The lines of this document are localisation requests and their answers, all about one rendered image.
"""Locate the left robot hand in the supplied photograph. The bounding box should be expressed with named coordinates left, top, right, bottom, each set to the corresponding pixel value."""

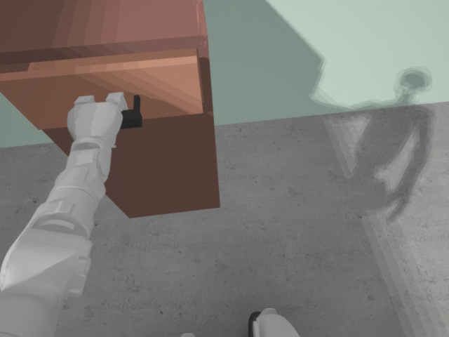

left=67, top=92, right=128, bottom=148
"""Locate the cabinet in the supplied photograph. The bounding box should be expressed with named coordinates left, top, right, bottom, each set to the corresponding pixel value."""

left=0, top=0, right=220, bottom=218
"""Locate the robot right thigh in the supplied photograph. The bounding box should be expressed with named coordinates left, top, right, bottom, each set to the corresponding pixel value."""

left=253, top=314, right=300, bottom=337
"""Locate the robot right shin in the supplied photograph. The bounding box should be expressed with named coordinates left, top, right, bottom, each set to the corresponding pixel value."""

left=257, top=308, right=277, bottom=318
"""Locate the handle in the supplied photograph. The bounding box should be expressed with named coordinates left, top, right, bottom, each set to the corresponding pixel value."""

left=120, top=95, right=142, bottom=129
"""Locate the drawer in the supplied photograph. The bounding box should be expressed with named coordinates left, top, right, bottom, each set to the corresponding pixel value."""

left=0, top=48, right=203, bottom=130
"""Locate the left robot forearm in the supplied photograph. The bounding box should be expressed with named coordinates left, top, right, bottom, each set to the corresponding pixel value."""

left=0, top=138, right=112, bottom=290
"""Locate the robot left upper arm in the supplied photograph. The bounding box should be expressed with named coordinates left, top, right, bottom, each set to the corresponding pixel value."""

left=0, top=228, right=93, bottom=337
